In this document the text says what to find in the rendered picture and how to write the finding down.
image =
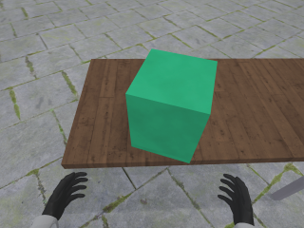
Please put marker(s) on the right robot hand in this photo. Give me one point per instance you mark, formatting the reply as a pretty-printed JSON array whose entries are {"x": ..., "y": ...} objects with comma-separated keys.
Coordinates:
[{"x": 240, "y": 204}]

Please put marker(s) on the table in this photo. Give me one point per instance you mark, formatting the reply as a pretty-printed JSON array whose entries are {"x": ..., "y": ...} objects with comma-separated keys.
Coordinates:
[{"x": 257, "y": 116}]

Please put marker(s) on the carton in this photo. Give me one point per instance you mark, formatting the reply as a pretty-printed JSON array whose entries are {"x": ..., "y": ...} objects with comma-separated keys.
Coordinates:
[{"x": 169, "y": 103}]

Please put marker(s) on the left robot hand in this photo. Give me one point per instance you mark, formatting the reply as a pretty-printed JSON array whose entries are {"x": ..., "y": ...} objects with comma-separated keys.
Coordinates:
[{"x": 61, "y": 196}]

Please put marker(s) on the robot left forearm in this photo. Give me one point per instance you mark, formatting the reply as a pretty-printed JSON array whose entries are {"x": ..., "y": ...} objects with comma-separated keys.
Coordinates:
[{"x": 44, "y": 221}]

